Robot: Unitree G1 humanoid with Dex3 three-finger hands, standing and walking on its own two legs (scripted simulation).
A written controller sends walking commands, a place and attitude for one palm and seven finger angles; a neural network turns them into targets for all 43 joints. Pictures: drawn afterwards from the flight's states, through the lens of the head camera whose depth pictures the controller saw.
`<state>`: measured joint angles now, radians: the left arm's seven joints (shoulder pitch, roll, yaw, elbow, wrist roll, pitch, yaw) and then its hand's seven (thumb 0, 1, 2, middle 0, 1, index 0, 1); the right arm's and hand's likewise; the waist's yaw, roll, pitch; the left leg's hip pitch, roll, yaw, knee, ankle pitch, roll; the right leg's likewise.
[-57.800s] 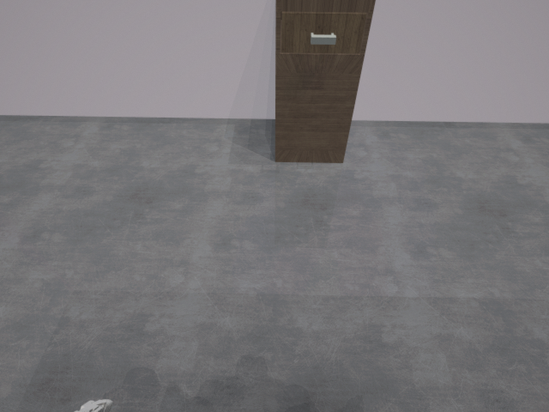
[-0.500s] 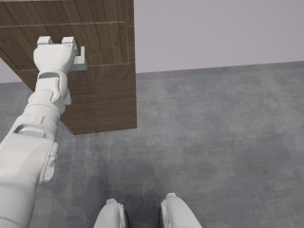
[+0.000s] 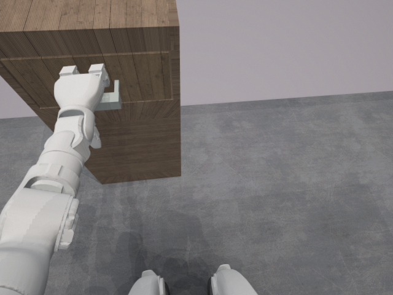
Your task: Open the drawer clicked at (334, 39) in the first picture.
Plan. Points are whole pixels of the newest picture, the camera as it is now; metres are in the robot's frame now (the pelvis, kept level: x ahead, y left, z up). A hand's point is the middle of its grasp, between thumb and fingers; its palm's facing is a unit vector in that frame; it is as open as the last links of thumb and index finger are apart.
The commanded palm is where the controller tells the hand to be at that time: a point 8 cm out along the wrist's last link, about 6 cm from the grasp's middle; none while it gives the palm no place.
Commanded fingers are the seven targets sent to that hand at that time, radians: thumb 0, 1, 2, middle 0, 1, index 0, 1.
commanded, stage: lift the fingers back up to retry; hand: left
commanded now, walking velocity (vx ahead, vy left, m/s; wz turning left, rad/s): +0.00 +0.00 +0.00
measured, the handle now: (98, 93) +0.57 +0.18 -0.01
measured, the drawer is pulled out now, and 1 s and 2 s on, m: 0.00 0.00 0.00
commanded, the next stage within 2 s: re-aim the fingers above the handle in 0.42 s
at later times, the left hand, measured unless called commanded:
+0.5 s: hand (85, 99) +0.51 +0.18 +0.05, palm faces -0.06 -0.05 -1.00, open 13.9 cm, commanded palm +0.50 +0.18 +0.11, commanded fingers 0.00 -0.50 0.30 -0.30 -1.20 -0.30 -1.20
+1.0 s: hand (88, 99) +0.51 +0.18 +0.05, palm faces -0.06 -0.02 -1.00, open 13.9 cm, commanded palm +0.50 +0.19 +0.11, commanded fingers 0.00 -0.50 0.30 -0.30 -1.20 -0.30 -1.20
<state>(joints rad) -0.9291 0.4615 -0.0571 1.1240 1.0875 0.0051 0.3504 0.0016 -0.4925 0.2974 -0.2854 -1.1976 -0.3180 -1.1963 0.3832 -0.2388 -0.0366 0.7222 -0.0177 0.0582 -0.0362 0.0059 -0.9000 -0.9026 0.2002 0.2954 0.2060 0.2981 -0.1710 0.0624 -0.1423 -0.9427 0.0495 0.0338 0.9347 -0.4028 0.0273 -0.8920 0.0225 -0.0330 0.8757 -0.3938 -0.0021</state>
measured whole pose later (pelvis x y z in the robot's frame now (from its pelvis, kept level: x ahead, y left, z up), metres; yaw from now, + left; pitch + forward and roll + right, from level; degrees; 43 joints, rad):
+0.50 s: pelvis +0.03 +0.00 +0.02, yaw +0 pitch +19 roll -1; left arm -0.81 0.40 -0.08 1.03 1.08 -0.01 0.31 0.00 -0.49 0.30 -0.31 -1.20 -0.32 -1.20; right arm 0.35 -0.24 -0.07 0.71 -0.01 0.10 -0.01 0.01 -0.90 -0.90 0.20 0.30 0.21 0.30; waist -0.11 0.05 -0.15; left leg -0.72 0.04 0.05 0.78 -0.39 0.02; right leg -0.68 0.02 -0.02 0.73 -0.38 0.00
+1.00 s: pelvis +0.02 -0.01 +0.02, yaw +0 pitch +19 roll -1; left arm -0.84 0.42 -0.07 1.08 1.09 -0.01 0.32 0.00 -0.49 0.30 -0.32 -1.20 -0.32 -1.20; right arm 0.37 -0.25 -0.07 0.72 0.00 0.09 -0.03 0.01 -0.90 -0.90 0.20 0.30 0.21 0.30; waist -0.13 0.05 -0.14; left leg -0.73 0.05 0.05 0.77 -0.37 0.01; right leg -0.69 0.02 -0.02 0.75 -0.37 -0.02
